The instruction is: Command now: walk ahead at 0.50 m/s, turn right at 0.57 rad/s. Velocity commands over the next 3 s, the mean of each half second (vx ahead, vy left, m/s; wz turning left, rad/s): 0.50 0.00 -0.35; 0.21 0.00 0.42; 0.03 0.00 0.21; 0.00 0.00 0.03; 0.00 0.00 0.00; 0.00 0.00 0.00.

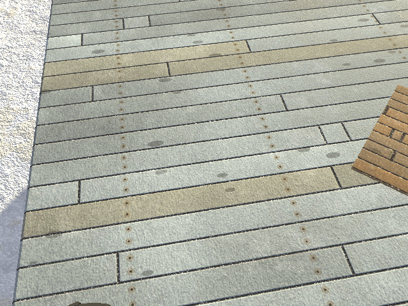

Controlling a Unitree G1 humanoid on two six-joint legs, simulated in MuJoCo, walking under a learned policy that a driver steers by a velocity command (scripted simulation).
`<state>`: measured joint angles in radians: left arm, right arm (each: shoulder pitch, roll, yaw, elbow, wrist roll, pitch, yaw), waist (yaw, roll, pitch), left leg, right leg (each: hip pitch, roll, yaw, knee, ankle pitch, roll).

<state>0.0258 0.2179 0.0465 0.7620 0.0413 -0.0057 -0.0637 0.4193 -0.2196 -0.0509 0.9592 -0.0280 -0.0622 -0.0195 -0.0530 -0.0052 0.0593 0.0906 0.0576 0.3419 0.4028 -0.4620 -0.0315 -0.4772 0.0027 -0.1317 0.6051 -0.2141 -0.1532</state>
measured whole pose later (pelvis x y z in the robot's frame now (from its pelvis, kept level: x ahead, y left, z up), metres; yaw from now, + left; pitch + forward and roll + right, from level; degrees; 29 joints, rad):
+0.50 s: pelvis +0.26 -0.02 +0.01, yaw -9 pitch +2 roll -1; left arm 0.41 0.25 0.05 0.87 0.02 -0.07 0.01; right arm 0.07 -0.23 -0.03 0.73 -0.03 -0.02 0.04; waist 0.07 0.03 0.03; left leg -0.59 0.05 0.07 0.63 -0.07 0.04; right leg 0.10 0.13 0.05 0.20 -0.32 -0.11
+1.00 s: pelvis +0.43 -0.02 +0.02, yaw +7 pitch +2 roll +0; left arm 0.13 0.26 0.02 0.73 0.02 0.03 0.03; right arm 0.32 -0.28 -0.08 0.79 -0.01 0.02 0.00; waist -0.05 -0.03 0.05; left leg -0.26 -0.15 -0.15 0.43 -0.17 0.09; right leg -0.54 -0.01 0.08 0.86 -0.30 0.05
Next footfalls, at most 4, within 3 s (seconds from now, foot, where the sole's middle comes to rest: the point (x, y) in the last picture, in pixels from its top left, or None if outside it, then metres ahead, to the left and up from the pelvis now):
0.58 left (196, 296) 0.48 0.04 -0.76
1.14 right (252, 279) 0.52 -0.14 -0.76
1.46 left None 0.43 0.06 -0.76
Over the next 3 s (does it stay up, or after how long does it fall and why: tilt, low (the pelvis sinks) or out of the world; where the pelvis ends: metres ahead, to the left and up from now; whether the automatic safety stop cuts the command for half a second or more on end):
stays up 0.45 -0.04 0.02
